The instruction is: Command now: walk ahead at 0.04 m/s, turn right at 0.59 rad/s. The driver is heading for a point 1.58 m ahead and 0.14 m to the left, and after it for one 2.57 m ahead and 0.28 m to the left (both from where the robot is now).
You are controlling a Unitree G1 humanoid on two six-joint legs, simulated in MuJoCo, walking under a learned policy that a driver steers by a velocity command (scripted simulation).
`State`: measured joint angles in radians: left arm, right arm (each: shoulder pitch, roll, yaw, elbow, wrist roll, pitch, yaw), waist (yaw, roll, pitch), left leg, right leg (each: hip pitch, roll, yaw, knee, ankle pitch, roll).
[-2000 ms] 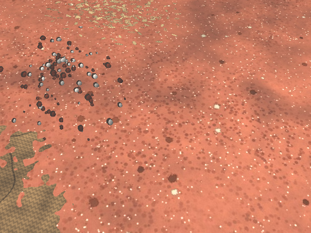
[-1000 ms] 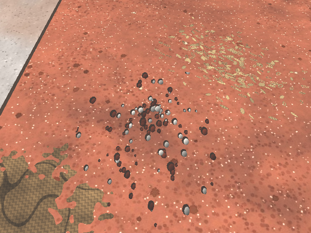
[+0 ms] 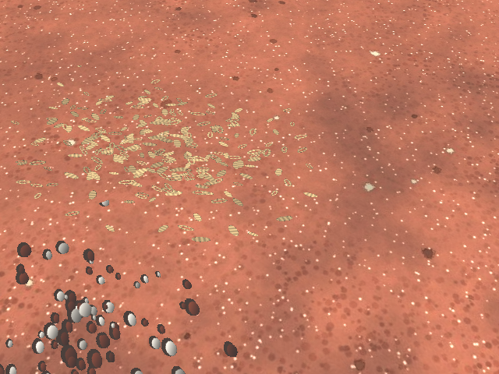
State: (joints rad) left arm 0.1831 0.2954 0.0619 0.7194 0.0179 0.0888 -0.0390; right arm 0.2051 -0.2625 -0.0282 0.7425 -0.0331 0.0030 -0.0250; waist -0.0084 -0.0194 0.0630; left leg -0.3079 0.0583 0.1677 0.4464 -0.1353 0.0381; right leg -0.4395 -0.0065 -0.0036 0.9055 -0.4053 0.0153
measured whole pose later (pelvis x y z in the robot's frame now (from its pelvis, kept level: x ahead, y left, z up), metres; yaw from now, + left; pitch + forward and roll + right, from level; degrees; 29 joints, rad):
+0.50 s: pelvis +0.00 -0.02 +0.00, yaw -8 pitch -1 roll +0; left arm 0.18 0.22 0.01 0.77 0.02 0.02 0.01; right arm 0.26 -0.25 -0.03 0.82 -0.02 0.05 -0.02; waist -0.01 0.01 0.03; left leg -0.18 0.01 0.01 0.46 -0.27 0.01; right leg -0.23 0.08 0.02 0.48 -0.24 -0.06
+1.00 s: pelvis +0.10 -0.04 +0.01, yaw -8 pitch +1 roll +0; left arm 0.49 0.23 0.03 1.00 0.02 -0.08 0.00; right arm 0.12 -0.27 -0.05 0.83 -0.04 -0.02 0.05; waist 0.06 0.03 0.02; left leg -0.55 0.05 0.03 0.86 -0.21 0.03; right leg 0.04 0.06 0.00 0.19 -0.24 -0.07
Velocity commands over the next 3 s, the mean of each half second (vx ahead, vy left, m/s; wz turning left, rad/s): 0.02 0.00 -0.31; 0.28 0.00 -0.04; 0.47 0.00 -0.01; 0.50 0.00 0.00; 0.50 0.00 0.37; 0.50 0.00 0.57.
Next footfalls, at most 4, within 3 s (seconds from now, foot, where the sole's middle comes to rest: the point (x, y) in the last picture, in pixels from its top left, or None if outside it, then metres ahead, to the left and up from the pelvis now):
0.10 right None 0.04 -0.11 -0.77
0.48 left None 0.04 0.09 -0.77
1.20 left None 0.39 0.05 -0.77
1.74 right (311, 298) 0.68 -0.16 -0.77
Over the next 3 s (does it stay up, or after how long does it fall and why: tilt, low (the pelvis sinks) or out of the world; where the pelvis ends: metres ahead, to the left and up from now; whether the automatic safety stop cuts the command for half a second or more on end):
stays up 1.22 -0.06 0.00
